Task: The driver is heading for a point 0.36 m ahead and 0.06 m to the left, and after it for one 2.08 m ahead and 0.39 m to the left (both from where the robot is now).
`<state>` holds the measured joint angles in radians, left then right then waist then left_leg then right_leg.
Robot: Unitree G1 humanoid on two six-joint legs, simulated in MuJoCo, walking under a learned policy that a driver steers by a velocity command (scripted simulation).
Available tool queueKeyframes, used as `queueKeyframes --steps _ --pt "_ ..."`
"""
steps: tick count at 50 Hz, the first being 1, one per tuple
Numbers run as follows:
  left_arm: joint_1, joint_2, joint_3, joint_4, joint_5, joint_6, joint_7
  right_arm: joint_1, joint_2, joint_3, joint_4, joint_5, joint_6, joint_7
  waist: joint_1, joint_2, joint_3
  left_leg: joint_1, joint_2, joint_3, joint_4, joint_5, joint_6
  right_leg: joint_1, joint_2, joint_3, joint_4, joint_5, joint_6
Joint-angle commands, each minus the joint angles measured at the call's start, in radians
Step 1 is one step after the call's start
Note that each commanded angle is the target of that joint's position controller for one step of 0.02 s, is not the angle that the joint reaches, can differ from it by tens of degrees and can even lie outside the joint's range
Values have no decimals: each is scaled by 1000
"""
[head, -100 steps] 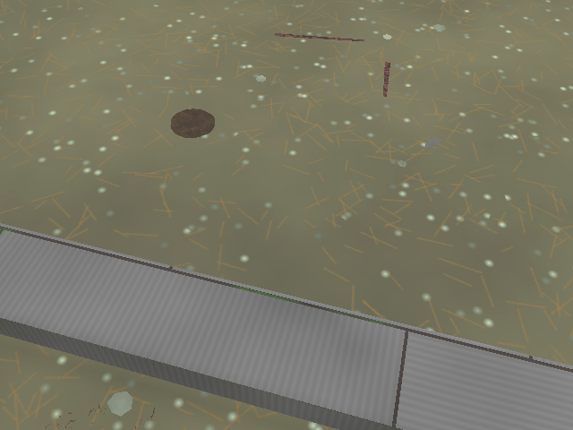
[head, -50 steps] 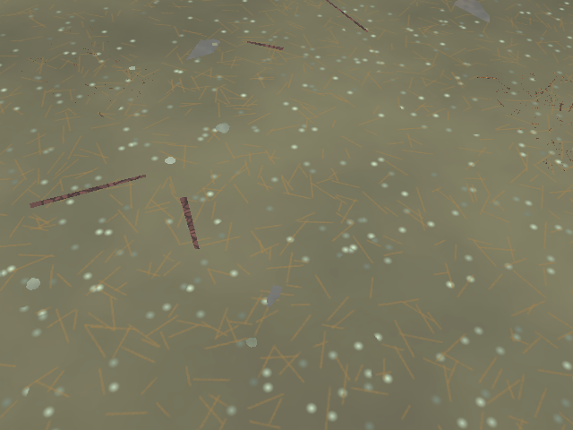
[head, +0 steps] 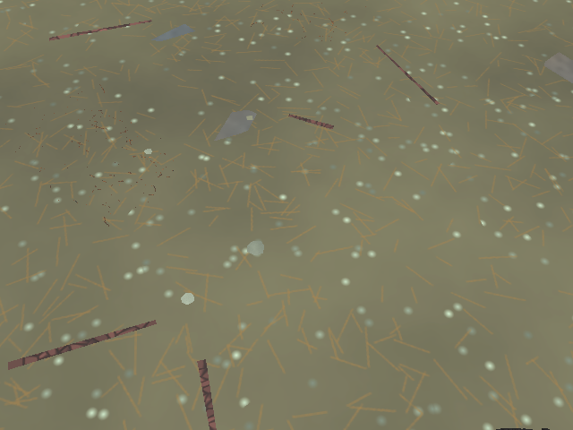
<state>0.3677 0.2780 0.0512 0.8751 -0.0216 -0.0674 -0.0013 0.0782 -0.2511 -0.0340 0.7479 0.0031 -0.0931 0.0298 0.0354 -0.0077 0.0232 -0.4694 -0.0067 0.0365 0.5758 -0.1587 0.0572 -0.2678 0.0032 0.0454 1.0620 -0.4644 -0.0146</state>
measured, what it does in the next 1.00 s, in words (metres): walks ahead: right foot, then left foot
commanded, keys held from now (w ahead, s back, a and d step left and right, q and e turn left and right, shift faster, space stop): w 1.00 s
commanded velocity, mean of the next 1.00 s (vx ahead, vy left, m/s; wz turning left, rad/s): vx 0.50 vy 0.00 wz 0.00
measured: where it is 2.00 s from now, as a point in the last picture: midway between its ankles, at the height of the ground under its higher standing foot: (306, 206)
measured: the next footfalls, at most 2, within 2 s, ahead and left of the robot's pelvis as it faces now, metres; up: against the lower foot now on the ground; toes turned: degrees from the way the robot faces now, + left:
right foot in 0.46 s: +0.41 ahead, -0.14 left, +0.00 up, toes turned -2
left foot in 0.96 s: +0.69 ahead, +0.11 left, +0.00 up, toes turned +2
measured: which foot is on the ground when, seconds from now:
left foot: down 0.00-0.46, up 0.48-0.94, down 0.96-1.00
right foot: up 0.00-0.44, down 0.46-0.98, up 1.00-1.00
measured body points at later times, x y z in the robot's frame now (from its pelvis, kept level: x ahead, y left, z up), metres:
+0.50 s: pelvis +0.27 -0.04 +0.00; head +0.31 -0.05 +0.45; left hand +0.49 +0.20 -0.08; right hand +0.27 -0.32 -0.14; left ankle +0.10 +0.09 -0.68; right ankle +0.37 -0.14 -0.73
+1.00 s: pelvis +0.54 +0.00 +0.00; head +0.58 +0.02 +0.45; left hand +0.53 +0.29 -0.14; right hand +0.76 -0.24 -0.09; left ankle +0.65 +0.11 -0.73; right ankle +0.38 -0.14 -0.70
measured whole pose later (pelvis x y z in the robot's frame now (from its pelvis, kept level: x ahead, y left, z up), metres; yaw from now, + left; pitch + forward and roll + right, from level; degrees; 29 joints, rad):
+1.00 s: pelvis +0.54 +0.00 +0.00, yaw +0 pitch +3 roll -1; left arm 0.37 0.28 0.07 0.94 -0.01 -0.05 0.01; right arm 0.03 -0.26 -0.04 0.79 0.01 -0.09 0.04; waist 0.06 0.00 0.02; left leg -0.49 0.02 0.03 0.56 -0.10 0.06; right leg -0.06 -0.02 -0.01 0.61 -0.48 0.00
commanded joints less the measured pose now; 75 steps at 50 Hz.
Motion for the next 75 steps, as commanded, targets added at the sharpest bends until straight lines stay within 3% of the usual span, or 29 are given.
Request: queueKeyframes --steps 1,3,6,12,18,20,22,23,24,25,26,28,30,32,39,44,46,48,49,50,51,52,53,56,61,65,70,73,75 --pt "-93 116 24 -116 0 -36 5 161 -137 -43 -1 -5 3 -7 -95 66 -112 461 292 -428 -303 -29 190 -486 -101 20 185 108 -10" --pt "-54 88 28 -107 10 -11 12 116 -100 -33 1 -17 -9 1 -31 104 -75 300 238 -321 -368 67 174 -361 -137 29 105 176 -7" --pt "-76 57 23 -116 17 7 15 137 -131 -43 29 -10 -21 -5 -14 88 -50 253 228 -234 -421 180 195 -372 -147 16 8 253 15" --pt "-287 27 7 -168 15 -6 0 224 -172 -53 78 7 -8 -27 -78 61 -4 309 189 -117 -442 204 152 -375 -118 -15 -364 536 24" --pt "-431 44 4 -224 4 -22 -31 308 -195 -61 135 17 18 -31 -120 70 35 481 258 -142 -362 216 138 -394 -80 -31 -524 459 -13" --pt "-395 65 11 -220 6 -29 -37 297 -207 -65 142 19 28 -36 -87 89 9 517 267 -143 -298 341 118 -313 -55 -50 -558 389 -42" --pt "-171 129 47 -150 15 -31 -30 266 -190 -58 137 20 35 -39 28 76 -130 458 194 -77 -48 590 75 31 -7 -93 -597 410 -93" --pt "23 205 70 -113 24 -28 -19 261 -146 -37 111 -1 31 -41 98 -18 -280 258 135 -28 249 367 35 345 -178 94 -557 466 -163" --pt "71 280 85 -92 22 -22 -19 378 -32 -3 97 -4 7 -31 39 -280 -391 -155 -49 -24 594 -298 -32 678 -397 558 -650 308 -331" --pt "81 180 60 -96 10 -16 -17 325 -130 -24 112 15 -14 -22 84 -204 -394 -282 -13 -151 722 -421 -26 679 -393 654 -728 166 -327" --pt "2 144 46 -108 11 -16 -13 230 -176 -38 81 37 -27 -17 77 -155 -243 -350 39 -137 741 -340 -15 555 -357 508 -750 180 -281" --pt "-115 97 31 -124 22 -16 -14 150 -156 -39 64 18 -25 -25 19 -49 -100 -281 116 -101 632 -193 -22 285 -282 323 -809 333 -241" --pt "-148 69 23 -122 31 -23 -18 185 -122 -39 72 12 -3 -26 -36 -72 -73 -178 143 -107 563 -140 -31 157 -245 241 -870 404 -232" --pt "-141 92 29 -106 21 -34 -18 181 -92 -33 68 6 16 -30 -53 -66 -49 -174 151 -95 492 -105 -50 103 -239 178 -910 465 -243" --pt "-49 143 43 -45 9 -27 3 -46 -62 -18 9 5 13 -17 9 -49 10 -136 108 -50 79 233 -70 101 -185 19 -941 472 -191" --pt "8 159 51 4 -3 -7 7 -139 -88 -20 -34 14 4 6 26 -60 36 -144 89 -60 -42 164 -30 251 -255 44 -872 466 -167" --pt "-5 171 56 11 -3 4 11 -95 -112 -29 -27 13 -1 11 -8 -75 13 -66 68 -40 -69 94 -4 290 -267 47 -807 570 -148" --pt "-21 144 45 7 3 15 15 145 -180 -68 48 6 -3 2 -119 -50 -129 273 31 -6 -89 91 45 228 -185 -23 -521 782 -101" --pt "-3 92 22 -19 28 15 18 322 -261 -90 79 -5 -1 -7 -168 96 -284 567 226 -235 -67 132 111 28 -114 -81 -186 507 -59" --pt "112 -15 -7 -23 19 -7 8 353 -310 -98 101 -2 4 1 -103 361 -379 840 394 -700 -216 -115 263 -352 61 -38 110 -87 -6" --pt "44 98 17 -11 -1 -26 4 330 -212 -72 86 11 3 3 -141 227 -325 805 372 -722 -274 -247 233 -466 8 75 222 -114 -17" --pt "-48 137 28 -39 -19 -39 0 257 -175 -61 72 8 -1 -1 -132 170 -199 685 343 -582 -286 -214 192 -520 -39 57 227 -19 -35" --pt "-94 126 27 -46 -15 -41 6 188 -160 -55 59 0 -2 -2 -103 88 -134 554 309 -480 -306 -111 173 -483 -90 32 187 75 -35" --pt "-85 87 31 -41 4 -17 12 125 -108 -41 60 -16 -11 0 -35 103 -75 351 243 -326 -385 66 165 -353 -146 33 69 186 -24" --pt "-192 58 27 -74 19 1 13 184 -154 -54 100 -5 -13 -20 -42 59 -18 338 233 -209 -452 191 178 -433 -156 17 -151 365 19" --pt "-315 33 15 -100 15 -7 0 235 -164 -54 130 5 -5 -31 -82 67 13 346 191 -116 -463 187 142 -389 -121 -20 -377 544 22" --pt "-445 37 7 -146 4 -17 -25 315 -175 -58 181 14 15 -34 -121 68 55 473 243 -114 -416 189 137 -397 -91 -33 -513 516 1" --pt "-420 69 15 -150 3 -26 -39 301 -193 -67 192 18 29 -41 -82 90 33 544 275 -121 -336 333 113 -324 -67 -45 -557 411 -40" --pt "-217 125 47 -87 9 -28 -34 263 -188 -64 185 19 39 -44 28 90 -88 510 217 -67 -109 611 75 -28 -6 -100 -592 404 -84"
